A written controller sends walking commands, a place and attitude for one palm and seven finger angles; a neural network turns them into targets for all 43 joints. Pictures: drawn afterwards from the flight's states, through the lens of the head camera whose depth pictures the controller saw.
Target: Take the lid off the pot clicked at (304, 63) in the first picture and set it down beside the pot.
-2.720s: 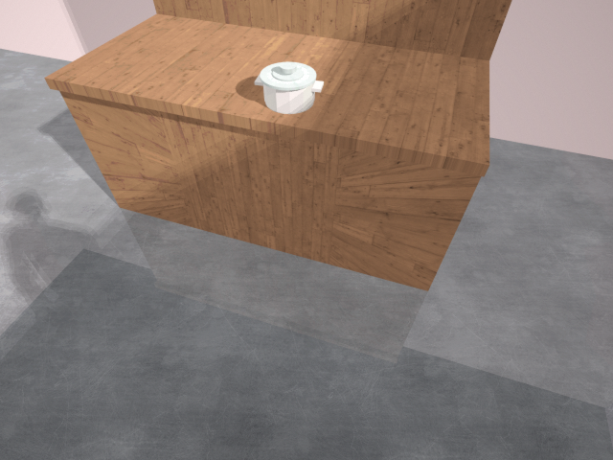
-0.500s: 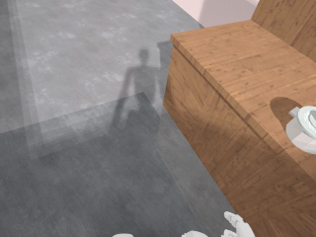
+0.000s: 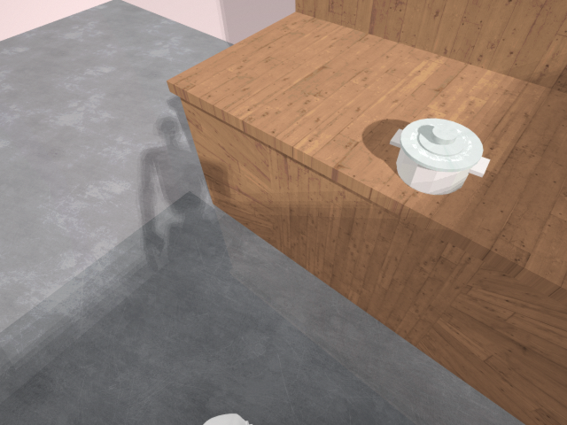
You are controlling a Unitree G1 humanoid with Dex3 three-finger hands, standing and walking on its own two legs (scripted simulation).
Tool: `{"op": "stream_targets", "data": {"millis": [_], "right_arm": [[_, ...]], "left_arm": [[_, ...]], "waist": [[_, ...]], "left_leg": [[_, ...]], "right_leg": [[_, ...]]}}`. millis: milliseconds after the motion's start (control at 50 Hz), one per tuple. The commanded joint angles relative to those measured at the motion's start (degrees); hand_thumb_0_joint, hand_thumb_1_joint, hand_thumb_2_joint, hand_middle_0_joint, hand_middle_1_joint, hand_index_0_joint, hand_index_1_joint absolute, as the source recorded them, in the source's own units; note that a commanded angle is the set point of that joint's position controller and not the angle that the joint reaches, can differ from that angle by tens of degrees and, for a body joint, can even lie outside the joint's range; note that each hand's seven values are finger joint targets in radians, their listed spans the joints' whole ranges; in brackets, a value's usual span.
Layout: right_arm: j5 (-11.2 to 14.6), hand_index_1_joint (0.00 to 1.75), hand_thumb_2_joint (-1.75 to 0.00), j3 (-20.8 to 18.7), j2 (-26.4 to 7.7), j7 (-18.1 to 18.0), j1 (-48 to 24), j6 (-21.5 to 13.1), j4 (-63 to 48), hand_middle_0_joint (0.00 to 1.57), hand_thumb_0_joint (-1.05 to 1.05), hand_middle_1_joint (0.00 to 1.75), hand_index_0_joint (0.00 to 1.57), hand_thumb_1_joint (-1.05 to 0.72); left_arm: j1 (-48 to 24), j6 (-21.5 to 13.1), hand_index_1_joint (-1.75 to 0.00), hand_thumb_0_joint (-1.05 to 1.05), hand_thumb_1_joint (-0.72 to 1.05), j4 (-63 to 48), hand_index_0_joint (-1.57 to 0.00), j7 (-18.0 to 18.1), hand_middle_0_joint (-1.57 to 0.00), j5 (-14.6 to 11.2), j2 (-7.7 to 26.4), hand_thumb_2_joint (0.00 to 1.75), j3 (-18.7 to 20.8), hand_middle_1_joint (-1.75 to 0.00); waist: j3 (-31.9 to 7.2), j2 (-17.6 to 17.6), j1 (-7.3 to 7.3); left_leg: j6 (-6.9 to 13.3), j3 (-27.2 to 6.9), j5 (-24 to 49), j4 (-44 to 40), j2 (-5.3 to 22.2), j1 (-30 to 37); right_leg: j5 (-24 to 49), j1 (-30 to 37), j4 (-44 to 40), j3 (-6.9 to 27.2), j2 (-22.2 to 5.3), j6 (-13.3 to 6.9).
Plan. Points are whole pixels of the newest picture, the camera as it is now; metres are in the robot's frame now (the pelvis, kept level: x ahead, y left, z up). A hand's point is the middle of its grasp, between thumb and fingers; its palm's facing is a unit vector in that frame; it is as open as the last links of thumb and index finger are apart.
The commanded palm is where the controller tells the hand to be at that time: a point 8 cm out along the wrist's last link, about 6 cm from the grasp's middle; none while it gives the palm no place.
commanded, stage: turn to face it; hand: left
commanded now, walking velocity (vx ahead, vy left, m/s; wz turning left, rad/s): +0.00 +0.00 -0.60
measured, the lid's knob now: (443, 134) +0.68 -0.30 +0.00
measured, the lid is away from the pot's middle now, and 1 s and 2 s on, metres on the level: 0.00 0.00 0.00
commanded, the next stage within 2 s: take the last steps up to it in 1.02 s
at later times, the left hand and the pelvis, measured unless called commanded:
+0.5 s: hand out of the picture +0.14 +0.23 -0.16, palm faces -0.23 -0.95 -0.21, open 7.4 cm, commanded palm none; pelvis +0.00 +0.04 +0.01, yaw -17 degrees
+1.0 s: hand (208, 417) +0.16 +0.14 -0.15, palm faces -0.48 -0.84 -0.23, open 7.4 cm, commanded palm none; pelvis -0.01 +0.02 +0.01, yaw -31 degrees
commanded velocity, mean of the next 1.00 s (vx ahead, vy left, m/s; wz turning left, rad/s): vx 0.00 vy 0.00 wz -0.48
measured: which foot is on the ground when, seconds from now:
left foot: up 0.00-0.34, down 0.36-0.74, up 0.76-1.00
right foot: down 0.00-0.36, up 0.38-0.72, down 0.74-1.00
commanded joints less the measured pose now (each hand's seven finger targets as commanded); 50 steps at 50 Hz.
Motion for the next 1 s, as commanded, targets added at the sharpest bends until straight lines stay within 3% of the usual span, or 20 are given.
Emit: {"op": "stream_targets", "data": {"millis": [0, 60, 160, 240, 280, 300, 320, 340, 360, 400, 460, 580, 640, 680, 700, 720, 740, 780, 840, 980], "right_arm": [[-0.4, 0.3, -0.9, -0.3, -3.0, 0.5, -2.3, -1.9, -6.2, 0.2, 0.0, 0.3, 0.2, -0.9], [-0.4, 0.3, -0.9, -0.1, -2.8, 0.2, -1.6, -1.9, -6.3, 0.2, 0.0, 0.3, 0.2, -0.9], [-0.1, 0.3, -0.9, 0.2, -2.9, -0.2, -4.2, -2.3, -8.4, 0.2, 0.0, 0.3, 0.2, -0.9], [0.4, 0.3, -0.9, 0.3, -3.0, -0.7, -1.7, -2.9, -8.7, 0.2, 0.0, 0.3, 0.2, -0.9], [0.6, 0.3, -0.9, 0.3, -3.2, -1.1, 3.1, -3.4, -7.5, 0.2, 0.0, 0.3, 0.2, -0.9], [0.5, 0.3, -0.9, 0.1, -4.9, -1.3, 4.9, -3.9, -7.1, 0.2, 0.0, 0.3, 0.2, -0.9], [-0.1, 0.3, -0.9, -0.6, -10.0, -1.3, 4.7, -4.2, -7.8, 0.2, 0.0, 0.3, 0.2, -0.9], [-0.3, 0.3, -0.9, -0.9, -12.4, -1.2, 3.8, -3.8, -9.0, 0.2, 0.0, 0.3, 0.2, -0.9], [-0.5, 0.3, -0.9, -0.3, -11.6, -0.9, 2.4, -3.6, -10.4, 0.2, 0.0, 0.3, 0.2, -0.9], [-0.7, 0.3, -0.9, 0.9, -6.9, -1.4, -3.6, -4.1, -10.7, 0.2, 0.0, 0.3, 0.2, -0.9], [-0.5, 0.3, -0.9, 1.2, -6.5, -1.6, -3.6, -3.9, -10.6, 0.2, 0.0, 0.3, 0.2, -0.9], [-0.8, 0.3, -0.9, -0.2, -9.1, -0.8, 1.5, -3.7, -8.2, 0.2, 0.0, 0.3, 0.2, -0.9], [-0.8, 0.3, -0.9, -1.0, -10.2, -0.4, 1.2, -3.5, -7.7, 0.2, 0.0, 0.3, 0.2, -0.9], [-0.3, 0.3, -0.9, -0.9, -9.0, 0.0, 0.7, -3.4, -7.8, 0.2, 0.0, 0.3, 0.2, -0.9], [0.3, 0.3, -0.9, 0.0, -5.0, 0.4, 1.4, -3.1, -8.9, 0.2, 0.0, 0.3, 0.2, -0.9], [-0.1, 0.3, -0.9, 0.8, -3.2, 0.2, -2.4, -2.8, -11.3, 0.2, 0.0, 0.3, 0.2, -0.9], [0.0, 0.3, -0.9, 0.4, -4.3, -0.3, -3.1, -2.4, -11.0, 0.2, 0.0, 0.3, 0.2, -0.9], [-0.1, 0.3, -0.9, 0.3, -4.3, -0.1, -3.3, -1.8, -8.9, 0.2, 0.0, 0.3, 0.2, -0.9], [-0.5, 0.3, -0.9, 0.3, -3.7, 0.2, -0.2, -1.7, -6.5, 0.2, 0.0, 0.3, 0.2, -0.9], [0.1, 0.3, -0.9, 1.0, -2.0, -0.2, -1.5, -2.3, -6.4, 0.2, 0.0, 0.3, 0.2, -0.9]], "left_arm": [[-0.5, -1.4, -0.3, 0.0, 0.9, -4.4, -0.2, 0.7, -0.2, -0.1, 10.8, 0.9, 2.7, -0.3], [-0.1, -1.6, -0.3, 0.0, 0.9, -4.4, -0.2, 0.3, -0.2, 0.0, 11.4, 0.9, 3.0, -0.3], [1.0, -1.0, -0.3, 0.0, 0.9, -4.2, -0.2, -0.2, -0.2, 0.3, 13.2, 0.9, 3.6, -0.3], [-1.8, -0.5, -0.3, 0.0, 0.9, -5.1, -0.2, -0.4, -0.2, 0.2, 13.9, 0.9, 3.9, -0.3], [-4.6, -0.1, -0.3, 0.0, 0.9, -5.6, -0.2, -0.4, -0.2, -0.3, 13.4, 0.9, 3.8, -0.3], [-5.1, 0.0, -0.3, 0.0, 0.9, -6.2, -0.2, -0.6, -0.2, -0.7, 11.6, 0.9, 3.4, -0.3], [-4.2, 0.3, -0.3, 0.0, 0.9, -7.4, -0.2, -1.0, -0.2, -1.2, 8.0, 0.9, 2.8, -0.3], [-5.1, 0.2, -0.3, 0.0, 0.9, -8.1, -0.2, -1.3, -0.2, -0.6, 8.0, 0.9, 2.8, -0.3], [-5.6, 0.1, -0.3, 0.0, 0.9, -8.3, -0.2, -1.4, -0.2, -0.1, 9.8, 0.9, 2.9, -0.3], [-3.2, 0.7, -0.3, 0.0, 0.9, -5.5, -0.2, -2.2, -0.2, 0.2, 10.0, 0.9, 3.8, -0.3], [-3.5, 1.1, -0.3, 0.0, 0.9, -5.3, -0.2, -3.0, -0.2, -0.2, 8.2, 0.9, 2.8, -0.3], [-8.0, 1.1, -0.3, 0.0, 0.9, -6.7, -0.2, -3.1, -0.2, -0.3, 6.3, 0.9, 1.5, -0.3], [-6.2, 0.4, -0.3, 0.0, 0.9, -6.2, -0.2, -2.9, -0.2, -0.2, 6.0, 0.9, 1.3, -0.3], [0.0, -0.7, -0.3, 0.0, 0.9, -4.4, -0.2, -2.5, -0.2, 0.1, 8.7, 0.9, 1.8, -0.3], [3.4, -1.6, -0.3, 0.0, 0.9, -3.5, -0.2, -1.6, -0.2, 0.7, 15.1, 0.9, 3.1, -0.3], [6.1, -1.4, -0.3, 0.0, 0.9, -2.9, -0.2, -0.6, -0.2, 0.0, 19.3, 0.9, 4.0, -0.3], [6.4, -1.1, -0.3, 0.0, 0.9, -2.8, -0.2, 0.0, -0.2, -0.3, 17.5, 0.9, 3.7, -0.3], [0.3, -0.9, -0.3, 0.0, 0.9, -4.0, -0.2, 0.5, -0.2, -0.1, 13.7, 0.9, 3.3, -0.3], [-3.7, -1.3, -0.3, 0.0, 0.9, -5.2, -0.2, 0.2, -0.2, 0.0, 11.2, 0.9, 2.3, -0.3], [-0.3, -1.1, -0.3, 0.0, 0.9, -3.3, -0.2, 0.2, -0.2, 0.4, 12.2, 0.9, 2.7, -0.3]], "waist": [[-3.9, -7.4, 0.35], [-5.2, -8.2, 0.85], [-5.5, -9.5, 2.48], [-7.5, -12.0, 1.31], [-8.2, -11.3, -1.3], [-8.7, -7.3, -2.22], [-8.8, 7.9, -2.1], [-5.6, 13.2, -1.81], [-4.4, 7.1, -1.65], [-2.5, 6.6, 1.04], [-2.1, 7.5, 0.89], [-3.8, 9.2, -2.17], [-6.2, 9.2, -1.3], [-8.8, 3.0, 1.9], [-10.9, -13.1, 3.13], [-10.7, -21.2, 4.95], [-10.3, -15.5, 4.88], [-6.6, -14.3, 2.31], [-5.8, -10.2, -0.38], [-6.4, -9.9, 1.59]], "left_leg": [[-2.5, -7.8, 6.4, 8.9, 0.9, -9.4], [-3.3, -7.3, 5.9, 3.5, -0.2, -7.5], [-3.1, -7.3, 2.3, -5.9, -2.4, -4.4], [-2.3, -7.2, 3.2, -16.1, -4.5, 2.4], [-1.7, -6.7, 11.4, -28.2, -4.7, 11.4], [-0.6, -8.8, 15.1, -34.1, -1.7, 18.7], [3.5, -23.2, 18.5, -40.3, 11.5, 23.7], [9.1, -30.3, 23.9, -41.6, 21.1, 20.0], [11.9, -30.0, 23.0, -41.0, 21.8, 15.3], [9.6, -18.5, 25.2, -40.3, 14.4, 13.2], [8.4, -8.6, 33.9, -36.9, 10.2, 16.2], [9.6, -5.6, 39.3, -33.5, 12.7, 19.1], [8.5, -4.1, 39.6, -29.7, 13.3, 18.9], [3.3, 0.4, 31.8, -19.1, 10.3, 12.8], [-0.4, 3.3, 11.3, -7.3, 4.9, -1.6], [-2.0, -1.3, -10.2, 3.7, -0.6, -9.7], [-0.9, -7.9, -8.4, 8.7, 0.0, -10.2], [-0.9, -9.1, -1.0, 12.4, 0.9, -10.3], [-1.9, -7.9, 5.2, 8.7, -0.1, -6.1], [-1.5, -6.5, 2.0, -8.8, -3.0, 0.0]], "right_leg": [[18.4, 5.6, -16.2, 17.2, -13.5, -7.6], [19.8, 7.6, -15.6, 17.3, -12.2, -7.6], [21.6, 8.5, -14.1, 22.8, -12.1, -9.3], [27.0, 7.1, -11.4, 25.4, -10.8, -8.2], [25.5, 2.6, -7.7, 24.9, -8.6, -5.0], [20.7, -2.9, -3.6, 21.8, -4.7, -2.1], [2.2, -13.3, 6.1, 14.4, 3.2, 1.7], [-14.4, -18.0, 19.3, 7.2, 3.7, 4.2], [-13.5, -16.7, 26.5, 9.2, 0.4, 4.4], [-7.1, -16.6, 32.9, 8.5, -0.5, 5.4], [-5.5, -17.0, 30.9, 4.8, -1.1, 6.4], [-8.1, -9.9, 13.3, -0.3, -2.1, 5.9], [-4.9, -5.0, 5.8, -1.6, -1.0, 4.4], [9.0, 7.9, -9.5, -0.4, -1.7, 3.2], [21.4, 19.2, -14.7, 16.2, -13.9, -1.3], [38.8, 17.7, -13.9, 29.0, -23.7, -8.0], [35.8, 15.7, -12.9, 24.5, -22.8, -10.7], [20.3, 8.9, -15.3, 21.7, -16.7, -9.0], [19.7, 4.7, -15.2, 15.5, -12.6, -7.1], [21.6, 6.7, -14.7, 19.8, -12.8, -9.2]]}}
